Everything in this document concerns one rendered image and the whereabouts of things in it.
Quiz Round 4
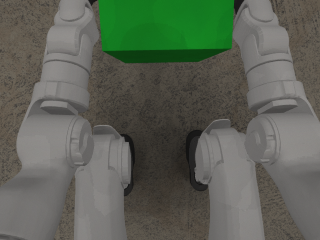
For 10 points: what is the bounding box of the right robot upper arm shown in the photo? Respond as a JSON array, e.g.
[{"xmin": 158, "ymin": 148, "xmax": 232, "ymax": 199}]
[{"xmin": 244, "ymin": 112, "xmax": 320, "ymax": 240}]

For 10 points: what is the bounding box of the left robot forearm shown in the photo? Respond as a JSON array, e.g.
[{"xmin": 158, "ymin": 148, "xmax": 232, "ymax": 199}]
[{"xmin": 16, "ymin": 0, "xmax": 100, "ymax": 160}]

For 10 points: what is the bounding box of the right robot thigh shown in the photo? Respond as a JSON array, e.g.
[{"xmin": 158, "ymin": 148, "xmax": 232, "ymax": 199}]
[{"xmin": 196, "ymin": 128, "xmax": 265, "ymax": 240}]

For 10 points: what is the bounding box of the left robot foot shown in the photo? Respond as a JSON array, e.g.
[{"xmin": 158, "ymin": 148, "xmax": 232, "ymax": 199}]
[{"xmin": 120, "ymin": 134, "xmax": 135, "ymax": 196}]

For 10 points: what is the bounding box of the left robot upper arm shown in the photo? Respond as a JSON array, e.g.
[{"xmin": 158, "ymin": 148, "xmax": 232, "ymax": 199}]
[{"xmin": 0, "ymin": 114, "xmax": 95, "ymax": 240}]

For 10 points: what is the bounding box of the right robot forearm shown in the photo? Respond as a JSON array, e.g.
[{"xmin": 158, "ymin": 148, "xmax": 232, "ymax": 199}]
[{"xmin": 232, "ymin": 0, "xmax": 320, "ymax": 123}]

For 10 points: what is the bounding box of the right robot hand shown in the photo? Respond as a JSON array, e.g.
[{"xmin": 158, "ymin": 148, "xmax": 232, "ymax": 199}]
[{"xmin": 234, "ymin": 0, "xmax": 244, "ymax": 15}]

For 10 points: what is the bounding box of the carton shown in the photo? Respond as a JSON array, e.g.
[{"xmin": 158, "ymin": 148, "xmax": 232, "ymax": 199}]
[{"xmin": 98, "ymin": 0, "xmax": 234, "ymax": 63}]

